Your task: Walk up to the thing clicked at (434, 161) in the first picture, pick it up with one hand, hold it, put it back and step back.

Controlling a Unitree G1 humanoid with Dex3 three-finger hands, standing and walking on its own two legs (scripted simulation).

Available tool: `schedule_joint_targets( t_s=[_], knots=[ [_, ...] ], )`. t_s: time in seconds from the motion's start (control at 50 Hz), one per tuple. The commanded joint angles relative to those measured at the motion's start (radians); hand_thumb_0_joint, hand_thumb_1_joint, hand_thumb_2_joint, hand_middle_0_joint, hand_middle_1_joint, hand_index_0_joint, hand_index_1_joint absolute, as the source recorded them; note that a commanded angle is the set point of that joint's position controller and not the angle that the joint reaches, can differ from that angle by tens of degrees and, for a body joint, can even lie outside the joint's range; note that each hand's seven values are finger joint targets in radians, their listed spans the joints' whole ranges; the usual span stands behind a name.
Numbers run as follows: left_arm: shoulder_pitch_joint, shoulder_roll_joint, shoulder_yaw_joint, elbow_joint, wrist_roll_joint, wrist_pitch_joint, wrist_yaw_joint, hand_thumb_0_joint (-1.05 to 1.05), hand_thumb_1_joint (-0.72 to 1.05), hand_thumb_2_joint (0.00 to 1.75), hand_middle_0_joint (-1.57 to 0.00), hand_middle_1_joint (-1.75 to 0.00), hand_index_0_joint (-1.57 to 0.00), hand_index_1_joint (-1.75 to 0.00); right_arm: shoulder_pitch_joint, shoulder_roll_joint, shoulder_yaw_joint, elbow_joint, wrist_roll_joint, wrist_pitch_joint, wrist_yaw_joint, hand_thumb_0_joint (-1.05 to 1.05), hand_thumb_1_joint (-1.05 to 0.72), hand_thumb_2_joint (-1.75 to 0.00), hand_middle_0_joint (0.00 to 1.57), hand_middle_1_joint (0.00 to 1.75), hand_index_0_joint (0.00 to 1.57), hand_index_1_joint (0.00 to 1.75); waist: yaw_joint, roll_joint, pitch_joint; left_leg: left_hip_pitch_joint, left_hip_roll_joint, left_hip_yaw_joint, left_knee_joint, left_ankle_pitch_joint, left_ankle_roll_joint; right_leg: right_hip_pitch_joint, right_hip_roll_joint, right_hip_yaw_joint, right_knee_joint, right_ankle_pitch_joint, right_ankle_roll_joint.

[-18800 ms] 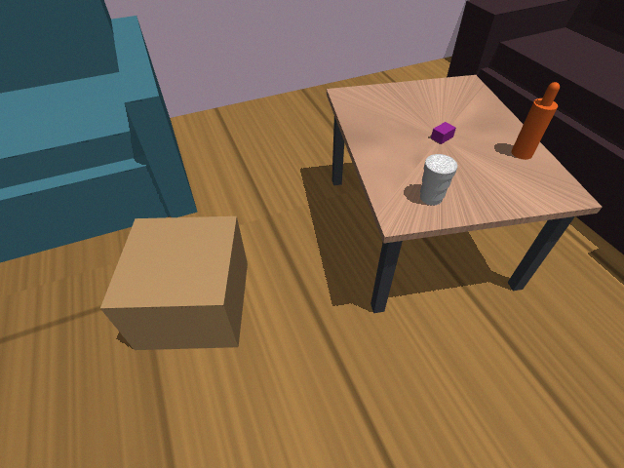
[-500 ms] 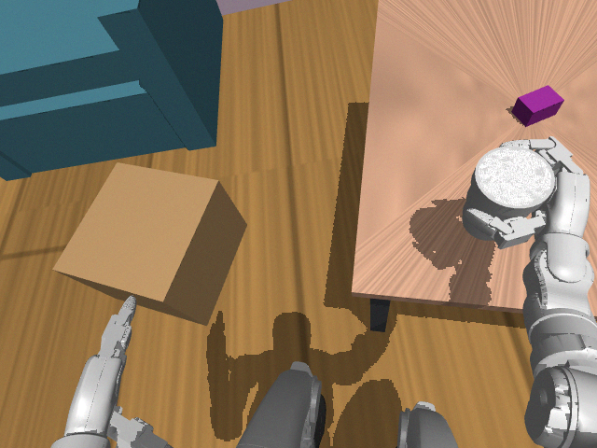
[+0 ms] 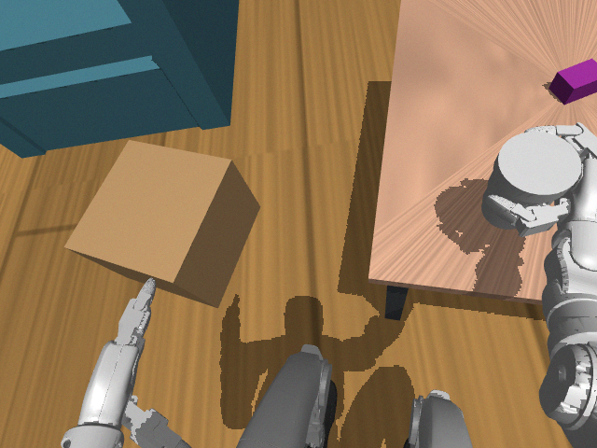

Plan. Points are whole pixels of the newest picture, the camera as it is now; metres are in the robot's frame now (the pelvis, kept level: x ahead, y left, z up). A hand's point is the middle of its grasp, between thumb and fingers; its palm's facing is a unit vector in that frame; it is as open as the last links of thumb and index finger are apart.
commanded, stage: lower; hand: right
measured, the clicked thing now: (520, 188) +0.50 -0.16 -0.03
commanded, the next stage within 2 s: loosen in 0.74 s
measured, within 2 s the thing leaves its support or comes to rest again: rests again in 0.60 s
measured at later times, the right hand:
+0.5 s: hand (517, 200) +0.50 -0.16 -0.07, palm faces +0.11 +0.99 +0.00, open 11.2 cm
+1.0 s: hand (515, 204) +0.50 -0.17 -0.08, palm faces +0.10 +0.99 +0.00, open 11.1 cm
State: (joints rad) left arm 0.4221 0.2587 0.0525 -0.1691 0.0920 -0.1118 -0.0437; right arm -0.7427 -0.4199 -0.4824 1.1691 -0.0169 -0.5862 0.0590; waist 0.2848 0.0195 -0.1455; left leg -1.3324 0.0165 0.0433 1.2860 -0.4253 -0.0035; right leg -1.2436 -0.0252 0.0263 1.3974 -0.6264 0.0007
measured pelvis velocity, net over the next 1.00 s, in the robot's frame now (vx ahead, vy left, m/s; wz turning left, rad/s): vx -0.02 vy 0.00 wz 0.01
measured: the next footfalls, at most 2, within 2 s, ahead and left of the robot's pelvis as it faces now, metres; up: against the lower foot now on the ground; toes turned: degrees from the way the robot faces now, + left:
none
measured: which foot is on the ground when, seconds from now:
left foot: down 0.00-1.00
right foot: down 0.00-1.00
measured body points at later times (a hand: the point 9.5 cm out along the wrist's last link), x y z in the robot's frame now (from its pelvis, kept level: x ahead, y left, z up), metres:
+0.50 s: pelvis -0.02 +0.00 -0.04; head +0.17 -0.06 +0.37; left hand +0.15 +0.26 +0.04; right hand +0.49 -0.22 -0.07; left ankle +0.09 +0.13 -0.60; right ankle +0.01 -0.12 -0.60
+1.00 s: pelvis -0.02 +0.00 -0.05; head +0.17 -0.06 +0.35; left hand +0.15 +0.26 +0.04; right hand +0.49 -0.22 -0.08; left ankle +0.09 +0.13 -0.60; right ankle +0.01 -0.12 -0.60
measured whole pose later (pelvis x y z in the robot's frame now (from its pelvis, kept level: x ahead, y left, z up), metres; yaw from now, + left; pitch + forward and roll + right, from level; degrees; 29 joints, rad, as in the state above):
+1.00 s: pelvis -0.02 +0.00 -0.05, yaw +0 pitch +31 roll +3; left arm 0.47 0.31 0.11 -0.36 0.09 -0.14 -0.06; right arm -0.79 -0.51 -0.52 1.18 -0.05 -0.60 0.05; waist 0.36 0.03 -0.15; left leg -1.56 0.02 0.06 1.47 -0.45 0.00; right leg -1.48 -0.02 0.05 1.61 -0.67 0.00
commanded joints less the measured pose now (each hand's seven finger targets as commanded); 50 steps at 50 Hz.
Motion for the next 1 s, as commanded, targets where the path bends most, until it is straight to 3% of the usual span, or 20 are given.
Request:
schedule_joint_targets(
  t_s=[0.0,0.02,0.12,0.18,0.2,0.24,0.28,0.3,0.32,0.4,0.46,0.52,0.58,0.72,0.74,0.8,0.82,0.9,0.92,0.98],
  knots=[
    [0.079,0.188,0.148,-0.219,-0.008,-0.062,0.021,0.00,-0.53,0.03,-0.05,-0.05,-0.05,-0.04,-0.434,-0.225,-0.026,-0.236,0.012,-0.100,-0.002,0.00,-0.12,-1.31,1.24,1.42,1.29,1.42,0.018,-0.199,-0.585,0.429,-0.028,-0.035,-0.087,0.228,0.032,0.201,0.020,0.021,-0.158,0.323,-0.004],
    [0.086,0.171,0.139,-0.226,-0.011,-0.064,0.020,0.00,-0.53,0.04,-0.05,-0.05,-0.05,-0.04,-0.435,-0.199,-0.001,-0.242,0.009,-0.102,0.002,0.00,-0.10,-1.30,1.23,1.41,1.28,1.41,0.028,-0.215,-0.585,0.422,-0.027,-0.036,-0.082,0.228,0.034,0.200,0.020,0.020,-0.153,0.323,-0.003],
    [0.084,0.178,0.134,-0.250,-0.008,-0.069,0.021,0.00,-0.53,0.04,-0.05,-0.05,-0.05,-0.04,-0.458,-0.255,-0.022,-0.254,0.002,-0.110,0.003,0.00,-0.09,-1.27,1.21,1.38,1.25,1.38,0.020,-0.275,-0.619,0.368,-0.030,-0.027,-0.045,0.202,0.037,0.209,0.019,0.027,-0.132,0.321,0.004],
    [0.078,0.183,0.138,-0.251,-0.008,-0.069,0.020,0.00,-0.53,0.05,-0.05,-0.05,-0.05,-0.04,-0.447,-0.249,-0.021,-0.236,-0.001,-0.104,-0.001,0.00,-0.06,-1.27,1.20,1.38,1.25,1.38,0.020,-0.258,-0.612,0.374,-0.029,-0.028,-0.034,0.200,0.037,0.166,0.022,0.027,-0.116,0.309,0.004],
    [0.069,0.197,0.149,-0.263,-0.006,-0.070,0.022,0.00,-0.53,0.04,-0.05,-0.05,-0.05,-0.04,-0.443,-0.245,-0.021,-0.227,-0.002,-0.105,0.000,0.00,-0.08,-1.28,1.21,1.39,1.26,1.39,0.034,-0.266,-0.598,0.342,-0.031,-0.023,-0.026,0.196,0.038,0.178,0.019,0.032,-0.111,0.318,0.006],
    [0.076,0.203,0.156,-0.295,-0.003,-0.070,0.022,0.00,-0.53,0.04,-0.05,-0.05,-0.05,-0.04,-0.470,-0.280,-0.034,-0.262,-0.009,-0.110,-0.011,0.00,-0.06,-1.29,1.22,1.40,1.27,1.40,0.028,-0.288,-0.649,0.353,-0.033,-0.024,-0.020,0.204,0.038,0.197,0.018,0.031,-0.105,0.331,0.006],
    [0.102,0.191,0.145,-0.256,-0.006,-0.065,0.018,0.00,-0.53,0.04,-0.05,-0.05,-0.05,-0.04,-0.425,-0.224,-0.006,-0.173,-0.007,-0.099,-0.007,0.00,-0.07,-1.29,1.21,1.40,1.26,1.40,0.047,-0.266,-0.545,0.301,-0.033,-0.015,-0.018,0.168,0.039,0.149,0.021,0.034,-0.104,0.295,0.007],
    [0.089,0.186,0.135,-0.282,-0.004,-0.066,0.018,0.00,-0.53,0.04,-0.05,-0.05,-0.05,-0.04,-0.442,-0.242,-0.011,-0.224,-0.009,-0.106,-0.007,0.00,-0.07,-1.30,1.21,1.40,1.27,1.40,0.035,-0.286,-0.567,0.291,-0.035,-0.014,-0.010,0.166,0.041,0.162,0.017,0.038,-0.106,0.303,0.008],
    [0.080,0.200,0.155,-0.299,-0.007,-0.070,0.020,0.00,-0.54,0.04,-0.05,-0.04,-0.05,-0.04,-0.468,-0.280,-0.030,-0.236,-0.013,-0.109,-0.009,0.00,-0.07,-1.31,1.22,1.41,1.27,1.41,0.047,-0.300,-0.606,0.288,-0.032,-0.016,-0.011,0.175,0.038,0.194,0.016,0.038,-0.090,0.316,0.006],
    [0.103,0.196,0.153,-0.265,-0.005,-0.069,0.018,0.00,-0.54,0.04,-0.05,-0.05,-0.05,-0.04,-0.440,-0.261,-0.024,-0.194,-0.009,-0.102,-0.007,0.00,-0.08,-1.32,1.23,1.43,1.29,1.43,0.054,-0.281,-0.550,0.281,-0.031,-0.019,-0.002,0.145,0.037,0.118,0.019,0.033,-0.083,0.254,0.004],
    [0.090,0.199,0.148,-0.319,-0.004,-0.075,0.017,0.00,-0.55,0.05,-0.05,-0.04,-0.04,-0.05,-0.451,-0.265,-0.023,-0.222,-0.010,-0.106,-0.010,0.00,-0.08,-1.32,1.24,1.43,1.30,1.43,0.051,-0.306,-0.610,0.267,-0.035,-0.014,0.018,0.167,0.039,0.161,0.016,0.038,-0.069,0.306,0.007],
    [0.098,0.216,0.175,-0.306,-0.007,-0.073,0.018,0.00,-0.55,0.05,-0.05,-0.04,-0.04,-0.05,-0.450,-0.307,-0.049,-0.234,-0.014,-0.106,-0.014,0.00,-0.08,-1.32,1.24,1.43,1.29,1.43,0.047,-0.293,-0.626,0.308,-0.031,-0.022,0.028,0.190,0.039,0.114,0.021,0.034,-0.054,0.300,0.003],
    [0.090,0.235,0.194,-0.329,-0.011,-0.074,0.019,0.00,-0.55,0.05,-0.05,-0.04,-0.04,-0.04,-0.424,-0.273,-0.032,-0.211,-0.015,-0.098,-0.013,0.00,-0.06,-1.32,1.24,1.43,1.29,1.43,0.064,-0.280,-0.615,0.293,-0.031,-0.022,0.030,0.191,0.038,0.115,0.019,0.037,-0.046,0.304,0.003],
    [0.106,0.205,0.164,-0.314,-0.014,-0.071,0.014,0.00,-0.54,0.04,-0.05,-0.04,-0.04,-0.04,-0.462,-0.281,-0.025,-0.219,-0.019,-0.106,-0.009,0.00,-0.07,-1.31,1.23,1.42,1.28,1.42,0.066,-0.317,-0.577,0.213,-0.030,-0.010,0.044,0.141,0.040,0.125,0.018,0.042,-0.044,0.276,0.007],
    [0.093,0.213,0.174,-0.363,-0.014,-0.075,0.015,0.00,-0.55,0.05,-0.05,-0.04,-0.04,-0.04,-0.468,-0.302,-0.031,-0.245,-0.022,-0.109,-0.011,0.00,-0.07,-1.30,1.22,1.41,1.27,1.41,0.063,-0.319,-0.623,0.242,-0.030,-0.013,0.047,0.150,0.040,0.130,0.018,0.041,-0.039,0.280,0.006],
    [0.133,0.221,0.188,-0.341,-0.016,-0.074,0.015,0.00,-0.55,0.05,-0.05,-0.04,-0.05,-0.05,-0.419,-0.261,-0.026,-0.173,-0.018,-0.097,-0.004,0.00,-0.09,-1.30,1.22,1.41,1.27,1.41,0.091,-0.276,-0.572,0.246,-0.027,-0.016,0.045,0.162,0.036,0.078,0.021,0.039,-0.025,0.267,0.002],
    [0.126,0.226,0.197,-0.326,-0.017,-0.073,0.016,0.00,-0.55,0.04,-0.05,-0.04,-0.05,-0.04,-0.411,-0.273,-0.035,-0.174,-0.016,-0.097,-0.006,0.00,-0.10,-1.30,1.22,1.41,1.27,1.41,0.079,-0.287,-0.563,0.221,-0.030,-0.010,0.052,0.158,0.037,0.077,0.023,0.041,-0.028,0.272,0.003],
    [0.114,0.229,0.199,-0.362,-0.016,-0.076,0.015,0.00,-0.50,0.01,-0.06,-0.05,-0.07,-0.04,-0.418,-0.294,-0.035,-0.202,-0.025,-0.093,-0.008,0.00,0.06,-1.02,1.18,1.16,1.21,1.16,0.071,-0.292,-0.580,0.226,-0.028,-0.019,0.053,0.139,0.037,0.072,0.020,0.035,-0.026,0.247,0.000],
    [0.129,0.223,0.198,-0.350,-0.018,-0.076,0.014,0.00,-0.50,0.01,-0.06,-0.05,-0.07,-0.04,-0.443,-0.273,-0.022,-0.189,-0.023,-0.091,-0.005,0.00,0.07,-0.94,1.15,1.10,1.18,1.10,0.091,-0.285,-0.561,0.224,-0.027,-0.019,0.048,0.133,0.035,0.060,0.022,0.035,-0.023,0.229,-0.001],
    [0.126,0.212,0.186,-0.358,-0.018,-0.077,0.014,0.00,-0.50,0.02,-0.06,-0.05,-0.07,-0.04,-0.441,-0.301,-0.042,-0.214,-0.023,-0.090,-0.006,0.00,0.22,-0.73,1.09,0.97,1.11,0.97,0.071,-0.280,-0.586,0.262,-0.026,-0.029,0.049,0.143,0.033,0.024,0.025,0.028,-0.017,0.222,-0.004]
  ],
)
